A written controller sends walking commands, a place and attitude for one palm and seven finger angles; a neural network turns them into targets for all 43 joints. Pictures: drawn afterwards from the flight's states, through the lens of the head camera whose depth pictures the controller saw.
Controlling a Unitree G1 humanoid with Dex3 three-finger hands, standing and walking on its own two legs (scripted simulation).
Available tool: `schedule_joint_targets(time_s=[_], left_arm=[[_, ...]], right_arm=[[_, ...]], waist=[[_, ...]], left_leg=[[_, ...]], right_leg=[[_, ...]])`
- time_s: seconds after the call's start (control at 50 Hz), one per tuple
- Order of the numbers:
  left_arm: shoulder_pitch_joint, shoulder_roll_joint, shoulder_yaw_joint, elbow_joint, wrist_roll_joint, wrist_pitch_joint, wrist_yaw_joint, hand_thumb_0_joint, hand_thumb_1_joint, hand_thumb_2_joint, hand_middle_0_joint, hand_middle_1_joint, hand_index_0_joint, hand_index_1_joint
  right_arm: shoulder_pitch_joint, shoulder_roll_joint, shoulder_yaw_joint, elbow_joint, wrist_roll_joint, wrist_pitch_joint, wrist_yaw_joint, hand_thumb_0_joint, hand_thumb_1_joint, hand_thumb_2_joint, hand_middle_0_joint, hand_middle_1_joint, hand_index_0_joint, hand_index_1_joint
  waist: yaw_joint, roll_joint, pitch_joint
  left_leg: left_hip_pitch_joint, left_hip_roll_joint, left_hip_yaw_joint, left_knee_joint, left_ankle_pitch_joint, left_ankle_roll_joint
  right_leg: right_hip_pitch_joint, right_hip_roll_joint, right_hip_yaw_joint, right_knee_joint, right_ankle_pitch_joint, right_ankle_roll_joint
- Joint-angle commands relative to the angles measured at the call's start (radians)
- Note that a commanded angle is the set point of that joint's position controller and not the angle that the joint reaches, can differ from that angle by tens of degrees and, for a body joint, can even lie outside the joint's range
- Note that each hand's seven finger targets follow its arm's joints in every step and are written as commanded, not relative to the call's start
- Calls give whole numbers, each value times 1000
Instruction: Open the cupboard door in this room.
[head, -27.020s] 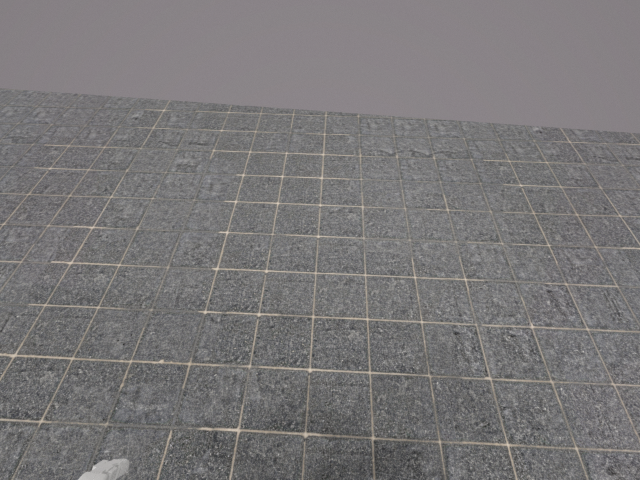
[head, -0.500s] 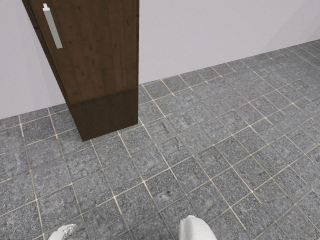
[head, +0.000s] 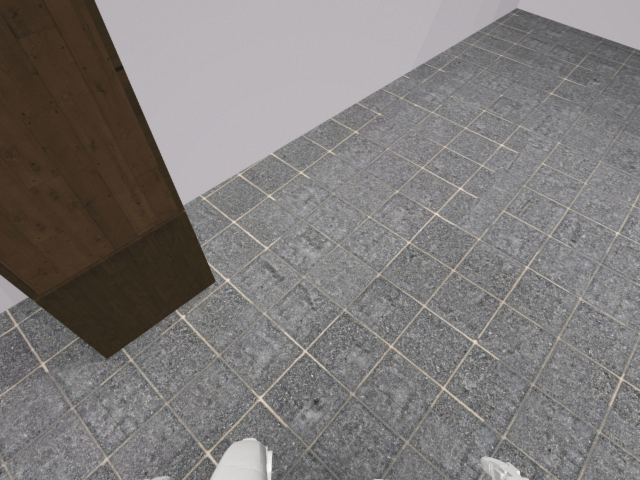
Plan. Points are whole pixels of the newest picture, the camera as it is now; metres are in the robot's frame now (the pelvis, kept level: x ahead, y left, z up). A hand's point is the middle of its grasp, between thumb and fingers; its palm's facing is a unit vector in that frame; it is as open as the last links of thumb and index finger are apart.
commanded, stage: walk to a spot facing it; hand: left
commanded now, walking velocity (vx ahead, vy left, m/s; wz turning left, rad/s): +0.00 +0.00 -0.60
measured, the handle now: out of the picture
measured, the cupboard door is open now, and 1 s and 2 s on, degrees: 0 0 0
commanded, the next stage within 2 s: turn to face it in 1.42 s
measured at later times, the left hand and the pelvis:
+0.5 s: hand out of the picture +0.13 +0.26 -0.16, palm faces -0.25 -0.94 -0.21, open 7.4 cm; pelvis +0.00 +0.07 +0.01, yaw -19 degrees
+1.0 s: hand (231, 469) +0.15 +0.14 -0.15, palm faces -0.55 -0.80 -0.22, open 7.4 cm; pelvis -0.04 +0.03 +0.01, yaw -35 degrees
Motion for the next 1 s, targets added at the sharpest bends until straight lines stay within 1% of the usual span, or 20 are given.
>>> schedule_joint_targets(time_s=[0.0, 0.06, 0.12, 0.14, 0.16, 0.18, 0.22, 0.26, 0.28, 0.48, 0.56, 0.6, 0.62, 0.64, 0.66, 0.7, 0.74, 0.78, 0.88, 0.98], left_arm=[[7, 218, 58, -95, 5, -24, 5, 0, 900, 900, -200, -300, -200, -300], [26, 230, 64, -97, 6, -16, 4, 0, 900, 900, -200, -300, -200, -300], [-7, 231, 64, -107, -3, -6, 5, 0, 900, 900, -200, -300, -200, -300], [-12, 202, 57, -119, -10, -4, 4, 0, 900, 900, -200, -300, -200, -300], [17, 135, 44, -130, -19, -1, -4, 0, 900, 900, -200, -300, -200, -300], [42, 144, 45, -128, -6, 6, -7, 0, 900, 900, -200, -300, -200, -300], [28, 182, 68, -101, 5, 10, -18, 0, 900, 900, -200, -300, -200, -300], [71, 159, 65, -79, 4, 10, -31, 0, 900, 900, -200, -300, -200, -300], [62, 147, 61, -79, 2, 13, -32, 0, 900, 900, -200, -300, -200, -300], [-84, 94, 38, -112, -3, 23, -35, 0, 900, 900, -200, -300, -200, -300], [-78, 88, 29, -109, -4, 13, -29, 0, 900, 900, -200, -300, -200, -300], [-23, 104, 34, -95, -5, 1, -23, 0, 900, 900, -200, -300, -200, -300], [38, 146, 40, -78, -2, -8, -17, 0, 900, 900, -200, -300, -200, -300], [83, 259, 57, -64, 7, -24, -3, 0, 900, 900, -200, -300, -200, -300], [119, 316, 65, -55, -4, -19, 8, 0, 900, 900, -200, -300, -200, -300], [51, 283, 72, -70, -9, -7, 22, 0, 900, 900, -200, -300, -200, -300], [-51, 225, 52, -100, -9, -6, 17, 0, 900, 900, -200, -300, -200, -300], [-67, 213, 47, -107, -8, -13, 12, 0, 900, 900, -200, -300, -200, -300], [3, 235, 54, -80, -3, -32, 2, 0, 900, 900, -200, -300, -200, -300], [18, 250, 58, -74, 1, -43, -4, 0, 900, 900, -200, -300, -200, -300]], right_arm=[[44, -92, -21, -66, 9, -13, -7, 0, -900, -900, 200, 300, 200, 300], [-2, -95, -16, -92, 18, -24, -10, 0, -900, -900, 200, 300, 200, 300], [74, -112, -20, -75, 22, -36, -19, 0, -900, -900, 200, 300, 200, 300], [119, -154, -27, -66, 21, -46, -24, 0, -900, -900, 200, 300, 200, 300], [128, -243, -43, -78, 10, -51, -21, 0, -900, -900, 200, 300, 200, 300], [92, -293, -52, -92, 5, -40, -15, 0, -900, -900, 200, 300, 200, 300], [-3, -215, -33, -118, -1, -42, -19, 0, -900, -900, 200, 300, 200, 300], [-33, -178, -24, -122, 1, -49, -19, 0, -900, -900, 200, 300, 200, 300], [4, -172, -26, -113, 0, -51, -19, 0, -900, -900, 200, 300, 200, 300], [164, -198, -60, -26, -2, -47, -8, 0, -900, -900, 200, 300, 200, 300], [167, -214, -72, -4, -5, -42, 0, 0, -900, -900, 200, 300, 200, 300], [160, -212, -73, -3, -2, -41, 2, 0, -900, -900, 200, 300, 200, 300], [164, -199, -69, -7, 4, -39, 5, 0, -900, -900, 200, 300, 200, 300], [168, -126, -48, -38, 9, -32, 9, 0, -900, -900, 200, 300, 200, 300], [107, -100, -32, -75, 7, -18, 5, 0, -900, -900, 200, 300, 200, 300], [73, -123, -33, -64, 8, 3, -15, 0, -900, -900, 200, 300, 200, 300], [109, -140, -38, -33, -1, 5, -6, 0, -900, -900, 200, 300, 200, 300], [141, -137, -36, -20, -7, 6, 1, 0, -900, -900, 200, 300, 200, 300], [68, -145, -38, -59, -8, -12, 14, 0, -900, -900, 200, 300, 200, 300], [47, -133, -34, -90, 3, -37, 19, 0, -900, -900, 200, 300, 200, 300]], waist=[[10, -188, -134], [28, -187, -153], [-14, -168, -195], [-37, -85, -221], [-35, 214, -219], [-22, 340, -187], [14, 210, -83], [41, 155, -96], [27, 148, -112], [-46, 182, -122], [-43, 232, -148], [-6, 200, -174], [31, 101, -197], [57, -223, -201], [83, -302, -192], [62, -278, -151], [10, -186, -118], [-3, -169, -129], [34, -142, -88], [37, -160, -93]], left_leg=[[67, -52, 29, -150, -6, -4], [136, -84, 28, -305, -28, 9], [326, -111, 31, -587, 96, 25], [482, -32, -31, -713, 157, 51], [567, 222, -280, -812, 220, 118], [455, 382, -365, -840, 219, 204], [283, 280, -234, -836, 214, 215], [321, 206, -72, -792, 335, 188], [354, 191, -38, -779, 394, 189], [425, 259, 66, -745, 472, 222], [415, 270, 115, -670, 535, 199], [366, 257, 169, -567, 533, 145], [275, 229, 206, -442, 444, 91], [-8, 115, 247, -246, -22, 20], [-118, 36, 150, -50, -247, -1], [-124, 27, 19, 67, -160, 6], [-78, 29, 25, 60, -23, -6], [-37, 16, 48, 15, 34, -15], [-54, -9, 48, -115, 8, -11], [48, -55, 37, -312, -40, 16]], right_leg=[[36, -220, 286, -191, 276, -115], [53, -229, 347, -163, 308, -114], [4, -191, 373, -83, 314, -53], [-106, -133, 329, 3, 208, -5], [-274, 3, 187, 199, -158, 58], [-306, -9, 61, 433, -383, 99], [-269, -50, 68, 630, -289, 112], [-280, -73, 26, 691, -197, 126], [-275, -77, 20, 699, -174, 134], [-183, -122, -67, 388, -235, 140], [-77, -87, -116, 208, -237, 108], [63, -74, -129, -10, -79, 85], [212, -109, -82, -150, 60, 64], [405, -349, 212, -223, 357, -17], [339, -480, 335, -184, 670, -103], [235, -402, 311, -199, 483, -128], [171, -310, 211, -213, 292, -94], [152, -268, 191, -245, 142, -76], [144, -280, 332, -327, -210, -122], [112, -275, 413, -329, -258, -140]])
